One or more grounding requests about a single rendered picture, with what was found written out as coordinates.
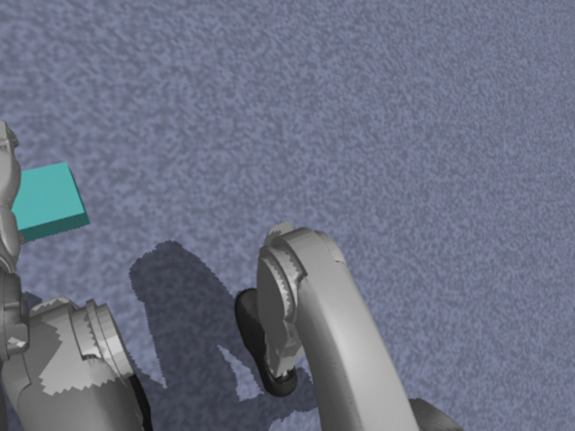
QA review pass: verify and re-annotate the right robot hand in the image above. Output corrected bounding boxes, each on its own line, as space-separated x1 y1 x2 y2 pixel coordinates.
408 398 464 431

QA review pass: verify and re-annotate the left robot foot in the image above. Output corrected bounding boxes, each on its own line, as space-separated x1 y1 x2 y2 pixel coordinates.
129 374 154 431

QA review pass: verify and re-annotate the left robot arm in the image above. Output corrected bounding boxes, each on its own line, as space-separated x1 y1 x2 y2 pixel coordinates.
0 207 30 431

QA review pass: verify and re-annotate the right robot foot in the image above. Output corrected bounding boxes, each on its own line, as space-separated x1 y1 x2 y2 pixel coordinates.
234 288 297 397

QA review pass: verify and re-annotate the left robot hand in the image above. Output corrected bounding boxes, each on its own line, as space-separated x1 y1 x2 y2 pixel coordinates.
0 121 27 244

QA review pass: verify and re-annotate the carton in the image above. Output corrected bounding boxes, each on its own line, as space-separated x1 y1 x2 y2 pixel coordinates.
11 162 90 242

